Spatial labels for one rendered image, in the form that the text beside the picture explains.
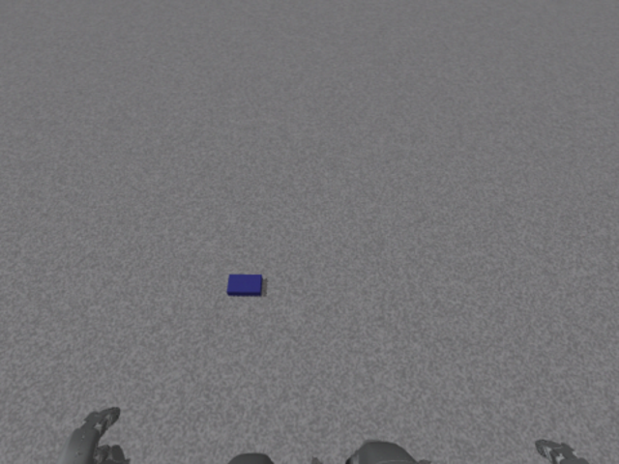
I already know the small box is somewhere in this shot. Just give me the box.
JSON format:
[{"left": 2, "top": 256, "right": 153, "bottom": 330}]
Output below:
[{"left": 227, "top": 275, "right": 262, "bottom": 296}]

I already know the left robot hand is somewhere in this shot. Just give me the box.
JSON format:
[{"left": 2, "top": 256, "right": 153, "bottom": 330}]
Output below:
[{"left": 55, "top": 407, "right": 130, "bottom": 464}]

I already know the right robot hand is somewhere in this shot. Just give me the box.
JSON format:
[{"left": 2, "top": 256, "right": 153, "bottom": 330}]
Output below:
[{"left": 535, "top": 440, "right": 590, "bottom": 464}]

